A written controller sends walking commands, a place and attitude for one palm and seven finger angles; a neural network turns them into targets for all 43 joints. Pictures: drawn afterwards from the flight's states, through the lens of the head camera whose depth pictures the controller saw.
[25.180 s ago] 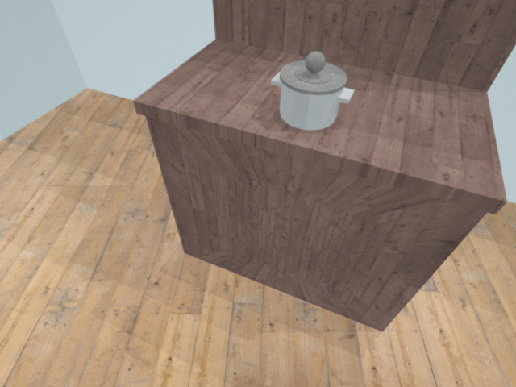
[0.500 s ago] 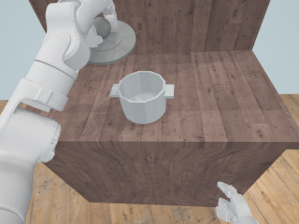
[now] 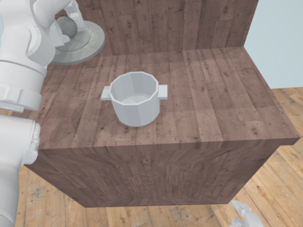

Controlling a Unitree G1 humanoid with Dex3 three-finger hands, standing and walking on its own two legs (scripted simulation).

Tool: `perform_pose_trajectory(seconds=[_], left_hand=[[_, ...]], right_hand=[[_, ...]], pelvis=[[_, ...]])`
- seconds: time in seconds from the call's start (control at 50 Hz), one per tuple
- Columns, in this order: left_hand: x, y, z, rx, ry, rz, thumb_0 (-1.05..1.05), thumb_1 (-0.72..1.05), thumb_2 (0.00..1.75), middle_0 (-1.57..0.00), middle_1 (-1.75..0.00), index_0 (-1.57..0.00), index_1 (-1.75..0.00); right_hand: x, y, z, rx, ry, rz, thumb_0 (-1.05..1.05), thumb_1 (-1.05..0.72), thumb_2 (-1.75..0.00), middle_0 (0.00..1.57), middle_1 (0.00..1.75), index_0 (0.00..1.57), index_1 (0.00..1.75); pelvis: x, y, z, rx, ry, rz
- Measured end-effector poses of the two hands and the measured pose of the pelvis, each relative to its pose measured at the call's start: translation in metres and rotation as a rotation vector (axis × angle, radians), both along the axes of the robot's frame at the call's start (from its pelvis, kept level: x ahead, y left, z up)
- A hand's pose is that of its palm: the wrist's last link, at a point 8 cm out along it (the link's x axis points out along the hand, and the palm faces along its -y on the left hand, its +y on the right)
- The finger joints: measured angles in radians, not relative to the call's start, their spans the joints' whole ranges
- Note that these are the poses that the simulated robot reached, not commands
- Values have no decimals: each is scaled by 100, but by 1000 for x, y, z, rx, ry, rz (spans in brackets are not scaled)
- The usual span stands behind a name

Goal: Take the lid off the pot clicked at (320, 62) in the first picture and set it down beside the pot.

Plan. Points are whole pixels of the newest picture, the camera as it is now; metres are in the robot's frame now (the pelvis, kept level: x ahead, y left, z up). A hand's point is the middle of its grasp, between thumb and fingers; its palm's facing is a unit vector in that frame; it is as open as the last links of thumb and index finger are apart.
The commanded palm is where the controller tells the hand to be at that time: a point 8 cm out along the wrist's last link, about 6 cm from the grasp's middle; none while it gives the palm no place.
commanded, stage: move the lid sideways beside the pot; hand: left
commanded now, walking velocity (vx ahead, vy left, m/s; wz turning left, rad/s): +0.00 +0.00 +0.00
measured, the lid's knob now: (66, 27) +0.48 +0.19 +0.30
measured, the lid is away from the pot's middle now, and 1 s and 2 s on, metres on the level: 0.13 0.24 0.25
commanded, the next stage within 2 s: lower the lid onto the table in 1.00 s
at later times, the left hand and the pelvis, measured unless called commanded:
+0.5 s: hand (19, 36) +0.42 +0.26 +0.31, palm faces -0.07 -0.02 -1.00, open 7.8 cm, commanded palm +0.40 +0.26 +0.38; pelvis -0.01 +0.01 +0.00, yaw +2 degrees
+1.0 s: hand (6, 36) +0.43 +0.29 +0.31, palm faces -0.09 -0.02 -1.00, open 7.8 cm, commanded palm +0.40 +0.29 +0.38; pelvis -0.01 +0.01 +0.00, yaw +1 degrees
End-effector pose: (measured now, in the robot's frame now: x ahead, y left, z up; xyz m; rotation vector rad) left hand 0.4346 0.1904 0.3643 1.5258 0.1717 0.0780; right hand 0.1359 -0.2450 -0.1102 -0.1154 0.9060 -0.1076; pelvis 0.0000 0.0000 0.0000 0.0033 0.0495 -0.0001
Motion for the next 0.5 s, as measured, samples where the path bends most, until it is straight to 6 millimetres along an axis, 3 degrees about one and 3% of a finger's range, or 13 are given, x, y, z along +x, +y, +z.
perform_pose_trajectory(seconds=[0.32, 0.5], left_hand=[[-23, 48, -1, 25, 17, 74, -2, 1, 123, -117, -56, -89, -45], [-29, 68, 4, 32, 22, 118, -3, 1, 123, -117, -56, -89, -45]], right_hand=[[25, 11, 9, -6, -26, 54, 1, -91, -90, 20, 30, 20, 30], [18, 19, 5, 7, 2, 60, 1, -91, -90, 20, 30, 20, 30]], pelvis=[[-4, 1, -1, -9, -5, 27], [-8, 5, -1, -12, -3, 31]])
